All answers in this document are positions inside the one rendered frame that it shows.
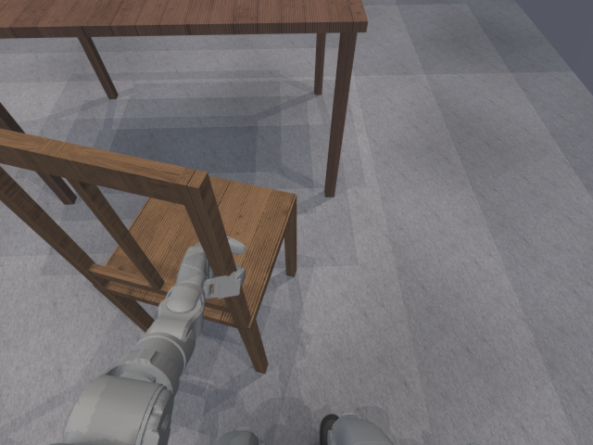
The robot right foot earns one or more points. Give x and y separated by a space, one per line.
327 423

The right robot thigh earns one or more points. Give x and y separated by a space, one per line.
356 431

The left robot upper arm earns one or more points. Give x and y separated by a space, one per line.
122 411

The robot left hand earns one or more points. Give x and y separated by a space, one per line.
195 269

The table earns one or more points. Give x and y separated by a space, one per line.
111 18

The robot left forearm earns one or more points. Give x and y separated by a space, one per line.
162 353

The chair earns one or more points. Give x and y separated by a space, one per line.
184 207

